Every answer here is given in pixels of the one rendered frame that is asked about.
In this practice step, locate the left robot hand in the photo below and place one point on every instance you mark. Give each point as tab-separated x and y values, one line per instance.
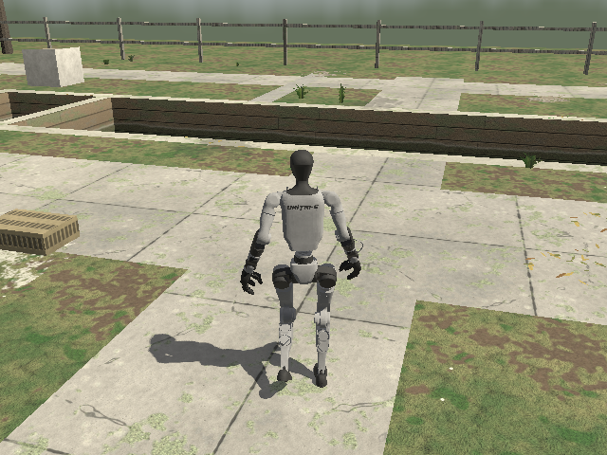
245	280

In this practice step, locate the robot left upper arm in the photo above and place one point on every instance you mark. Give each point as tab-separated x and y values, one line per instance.
272	201

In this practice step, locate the robot right forearm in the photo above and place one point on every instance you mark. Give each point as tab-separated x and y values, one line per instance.
350	248

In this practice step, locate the left robot foot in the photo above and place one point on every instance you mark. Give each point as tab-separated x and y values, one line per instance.
284	375

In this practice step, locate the right robot hand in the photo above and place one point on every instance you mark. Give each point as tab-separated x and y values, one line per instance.
346	266

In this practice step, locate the robot left forearm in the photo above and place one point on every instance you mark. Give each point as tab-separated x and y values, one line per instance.
254	255

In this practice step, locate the robot right upper arm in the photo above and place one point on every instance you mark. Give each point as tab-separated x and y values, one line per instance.
331	199

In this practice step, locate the robot head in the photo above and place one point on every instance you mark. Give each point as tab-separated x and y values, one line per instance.
301	163

